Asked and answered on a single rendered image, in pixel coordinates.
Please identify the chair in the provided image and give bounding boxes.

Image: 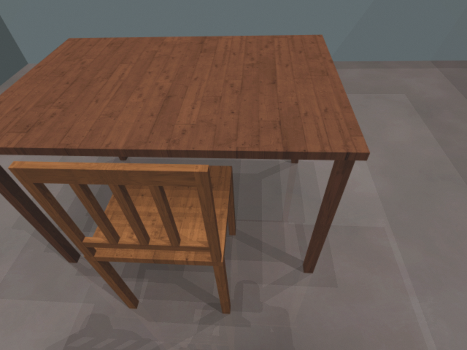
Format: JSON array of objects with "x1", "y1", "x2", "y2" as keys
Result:
[{"x1": 8, "y1": 161, "x2": 236, "y2": 314}]

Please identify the table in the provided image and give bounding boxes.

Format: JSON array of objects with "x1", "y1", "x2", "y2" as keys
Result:
[{"x1": 0, "y1": 35, "x2": 370, "y2": 273}]

